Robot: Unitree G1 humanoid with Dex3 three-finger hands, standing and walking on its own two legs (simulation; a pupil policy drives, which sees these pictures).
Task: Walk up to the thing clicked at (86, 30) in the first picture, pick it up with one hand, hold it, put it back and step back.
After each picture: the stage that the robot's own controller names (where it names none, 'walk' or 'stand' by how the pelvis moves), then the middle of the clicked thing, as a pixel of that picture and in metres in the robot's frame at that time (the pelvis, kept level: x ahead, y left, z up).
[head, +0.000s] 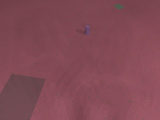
stand; (87, 30) +1.66 -0.05 -0.72
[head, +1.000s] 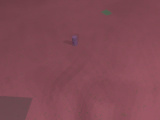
walk; (74, 40) +1.52 +0.21 -0.71
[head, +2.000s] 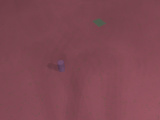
walk; (61, 66) +0.99 +0.28 -0.71
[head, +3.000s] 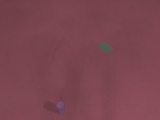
walk; (60, 108) +0.58 +0.18 -0.69
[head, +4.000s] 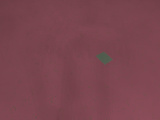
stand; out of the picture +0.39 +0.16 -0.70
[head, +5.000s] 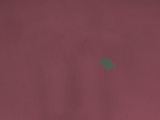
stand; out of the picture +0.37 +0.17 -0.72
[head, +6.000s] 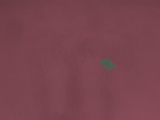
stand; out of the picture +0.38 +0.17 -0.73
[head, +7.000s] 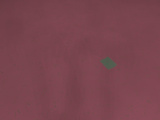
stand; out of the picture +0.37 +0.17 -0.73
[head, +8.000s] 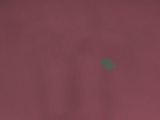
stand; out of the picture +0.37 +0.17 -0.73
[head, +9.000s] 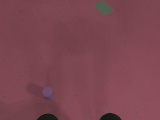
go down; (48, 93) +0.42 +0.17 -0.54
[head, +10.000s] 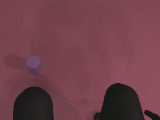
go down; (34, 65) +0.46 +0.19 -0.32
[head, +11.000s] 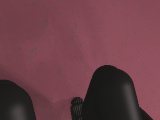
close in; out of the picture +0.45 +0.23 -0.24
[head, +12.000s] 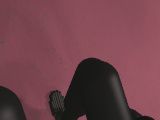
close; out of the picture +0.45 +0.25 -0.23
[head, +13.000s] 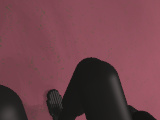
lift; out of the picture +0.44 +0.24 -0.23
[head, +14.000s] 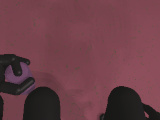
lift; (21, 79) +0.34 +0.21 -0.08
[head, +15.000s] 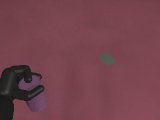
hold; (34, 94) +0.32 +0.17 +0.02
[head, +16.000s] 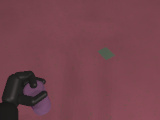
hold; (38, 98) +0.32 +0.17 -0.02
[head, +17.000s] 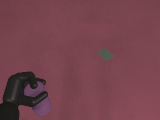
crouch; (38, 99) +0.32 +0.17 -0.02
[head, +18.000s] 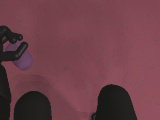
crouch; (20, 57) +0.45 +0.18 -0.13
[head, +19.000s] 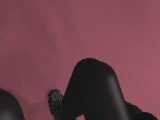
lower; out of the picture +0.54 +0.29 -0.26
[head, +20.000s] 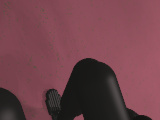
lower; out of the picture +0.54 +0.30 -0.26
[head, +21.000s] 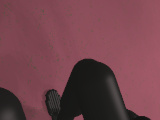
lower; out of the picture +0.54 +0.30 -0.26
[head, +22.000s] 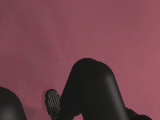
lower; out of the picture +0.54 +0.30 -0.26
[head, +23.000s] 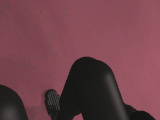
loosen; out of the picture +0.54 +0.30 -0.26
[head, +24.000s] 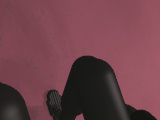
withdraw; out of the picture +0.54 +0.29 -0.25
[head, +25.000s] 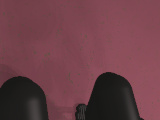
stand; out of the picture +0.55 +0.43 -0.28
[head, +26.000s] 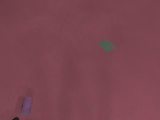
stand; (26, 106) +0.53 +0.39 -0.65
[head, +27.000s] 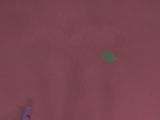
stand; (26, 115) +0.54 +0.43 -0.69
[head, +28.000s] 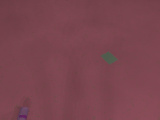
stand; (22, 115) +0.54 +0.46 -0.69
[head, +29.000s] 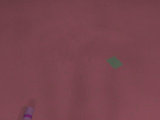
stand; (28, 115) +0.56 +0.47 -0.75
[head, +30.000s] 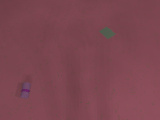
walk; (25, 90) +0.62 +0.50 -0.72
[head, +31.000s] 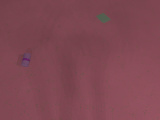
walk; (26, 59) +0.92 +0.50 -0.72
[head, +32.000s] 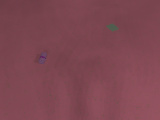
stand; (42, 58) +1.16 +0.49 -0.73
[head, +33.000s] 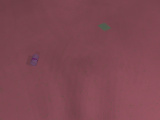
stand; (34, 60) +1.14 +0.52 -0.75
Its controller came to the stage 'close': yes
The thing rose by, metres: 0.70
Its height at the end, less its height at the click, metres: -0.02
